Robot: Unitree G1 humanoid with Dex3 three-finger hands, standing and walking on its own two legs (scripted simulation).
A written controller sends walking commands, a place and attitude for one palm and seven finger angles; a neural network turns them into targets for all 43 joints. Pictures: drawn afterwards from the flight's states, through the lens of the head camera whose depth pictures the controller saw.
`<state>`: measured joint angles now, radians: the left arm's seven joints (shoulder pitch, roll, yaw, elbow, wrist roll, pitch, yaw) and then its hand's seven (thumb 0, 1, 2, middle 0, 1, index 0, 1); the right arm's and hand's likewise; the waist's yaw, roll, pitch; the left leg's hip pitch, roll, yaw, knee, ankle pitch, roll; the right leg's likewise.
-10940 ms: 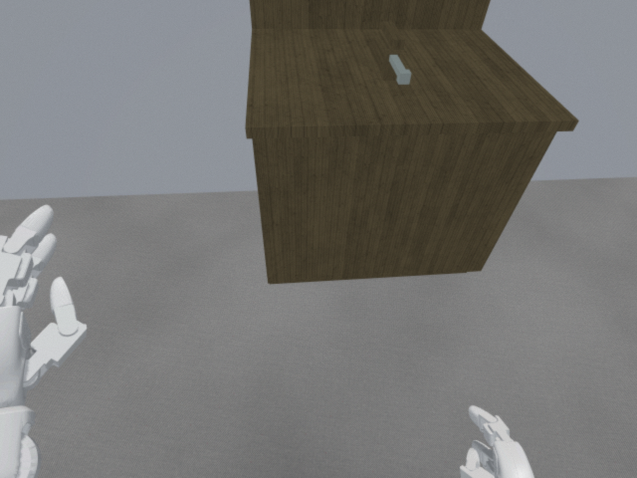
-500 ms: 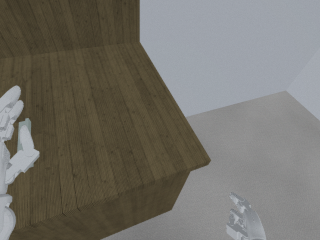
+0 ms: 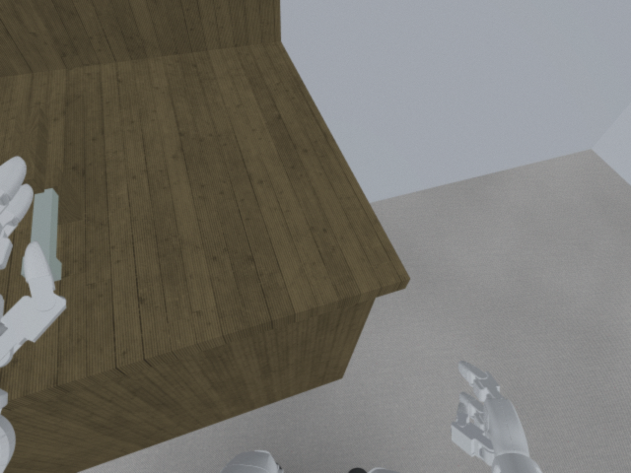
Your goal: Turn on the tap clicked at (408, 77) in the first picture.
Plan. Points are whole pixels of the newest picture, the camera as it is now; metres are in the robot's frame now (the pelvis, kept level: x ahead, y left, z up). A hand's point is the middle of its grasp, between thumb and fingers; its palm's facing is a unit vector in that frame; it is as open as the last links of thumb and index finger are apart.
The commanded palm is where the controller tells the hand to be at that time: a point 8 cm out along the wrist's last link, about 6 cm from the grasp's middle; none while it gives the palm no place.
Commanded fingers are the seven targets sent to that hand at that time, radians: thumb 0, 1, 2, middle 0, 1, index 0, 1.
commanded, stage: shuffle to correct the standing spot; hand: left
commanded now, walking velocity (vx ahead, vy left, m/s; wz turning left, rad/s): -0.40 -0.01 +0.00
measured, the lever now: (42, 268) +0.29 +0.36 +0.06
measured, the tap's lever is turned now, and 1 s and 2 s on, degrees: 0 0 0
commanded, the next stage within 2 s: come to a stop and stand still in 0.02 s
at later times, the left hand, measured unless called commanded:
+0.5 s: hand (19, 354) +0.17 +0.25 +0.17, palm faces +0.40 -0.84 -0.36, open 7.4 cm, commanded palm +0.11 +0.29 +0.18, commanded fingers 0.00 0.90 0.90 -0.20 -0.30 -0.20 -0.30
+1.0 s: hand (20, 324) +0.20 +0.27 +0.17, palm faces +0.40 -0.85 -0.35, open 7.4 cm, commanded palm +0.13 +0.29 +0.18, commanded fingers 0.00 0.90 0.90 -0.20 -0.30 -0.20 -0.30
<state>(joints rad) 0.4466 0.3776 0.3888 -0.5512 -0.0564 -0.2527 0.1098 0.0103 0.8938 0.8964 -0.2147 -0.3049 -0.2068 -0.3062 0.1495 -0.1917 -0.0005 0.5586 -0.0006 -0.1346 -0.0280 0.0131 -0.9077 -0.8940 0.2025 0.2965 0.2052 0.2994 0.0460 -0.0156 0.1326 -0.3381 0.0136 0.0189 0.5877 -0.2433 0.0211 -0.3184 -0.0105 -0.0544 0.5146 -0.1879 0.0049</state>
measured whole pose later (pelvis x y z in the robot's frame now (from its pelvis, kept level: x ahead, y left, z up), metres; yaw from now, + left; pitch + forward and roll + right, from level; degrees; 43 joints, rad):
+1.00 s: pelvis -0.03 +0.01 +0.01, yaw -1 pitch -1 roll -2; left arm 0.36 0.36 0.38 -0.43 -0.03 -0.23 0.09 0.01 0.89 0.90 -0.22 -0.31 -0.21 -0.31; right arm 0.22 -0.20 0.01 0.59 0.01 -0.16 -0.03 0.01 -0.91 -0.89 0.20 0.30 0.20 0.30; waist 0.04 -0.04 0.06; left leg -0.26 0.00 0.03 0.49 -0.21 0.04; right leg -0.18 -0.01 0.02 0.41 -0.22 0.03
